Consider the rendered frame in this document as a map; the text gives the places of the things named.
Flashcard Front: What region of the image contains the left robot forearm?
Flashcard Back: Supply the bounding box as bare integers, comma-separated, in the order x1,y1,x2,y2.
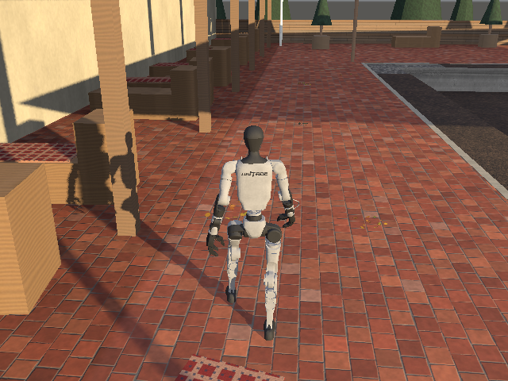
208,194,225,235

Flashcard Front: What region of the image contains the robot torso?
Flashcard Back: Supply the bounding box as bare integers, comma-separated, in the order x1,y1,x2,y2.
235,156,272,238

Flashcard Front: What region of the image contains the robot right hand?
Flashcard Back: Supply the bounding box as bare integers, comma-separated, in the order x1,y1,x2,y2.
277,213,295,228

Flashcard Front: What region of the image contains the right robot forearm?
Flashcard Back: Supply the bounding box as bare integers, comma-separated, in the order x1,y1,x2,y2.
282,189,294,217

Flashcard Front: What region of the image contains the robot left thigh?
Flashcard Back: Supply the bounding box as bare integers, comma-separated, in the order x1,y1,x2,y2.
227,220,244,261

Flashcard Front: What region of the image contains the robot left upper arm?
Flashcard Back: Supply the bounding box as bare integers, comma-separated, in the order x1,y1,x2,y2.
218,160,237,206

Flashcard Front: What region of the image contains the robot right upper arm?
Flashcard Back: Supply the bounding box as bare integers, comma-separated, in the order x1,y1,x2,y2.
270,160,291,201

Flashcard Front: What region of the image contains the robot left hand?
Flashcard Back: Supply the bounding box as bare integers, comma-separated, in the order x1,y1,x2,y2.
206,233,225,256

